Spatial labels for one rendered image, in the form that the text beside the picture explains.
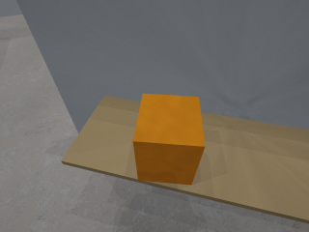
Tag carton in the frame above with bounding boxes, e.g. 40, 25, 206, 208
132, 94, 206, 186

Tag table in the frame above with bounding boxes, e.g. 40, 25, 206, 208
61, 96, 309, 224

